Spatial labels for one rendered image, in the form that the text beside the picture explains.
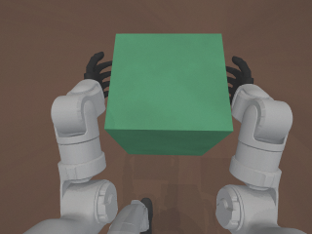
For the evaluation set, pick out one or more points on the left robot upper arm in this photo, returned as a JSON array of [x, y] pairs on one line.
[[85, 208]]

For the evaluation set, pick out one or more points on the robot left shin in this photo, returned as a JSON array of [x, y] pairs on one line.
[[139, 202]]

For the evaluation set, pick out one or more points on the robot right hand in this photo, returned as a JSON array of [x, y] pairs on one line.
[[243, 77]]

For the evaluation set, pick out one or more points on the right robot forearm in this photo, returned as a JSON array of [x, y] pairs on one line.
[[265, 125]]

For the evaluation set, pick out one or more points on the carton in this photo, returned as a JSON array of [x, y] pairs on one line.
[[168, 93]]

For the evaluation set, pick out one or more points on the left robot thigh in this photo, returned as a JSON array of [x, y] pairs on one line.
[[131, 220]]

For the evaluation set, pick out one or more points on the left robot forearm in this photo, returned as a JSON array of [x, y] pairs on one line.
[[75, 119]]

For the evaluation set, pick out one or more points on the robot left hand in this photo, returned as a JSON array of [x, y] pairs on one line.
[[93, 70]]

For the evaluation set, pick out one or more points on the right robot upper arm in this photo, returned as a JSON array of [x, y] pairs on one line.
[[243, 210]]

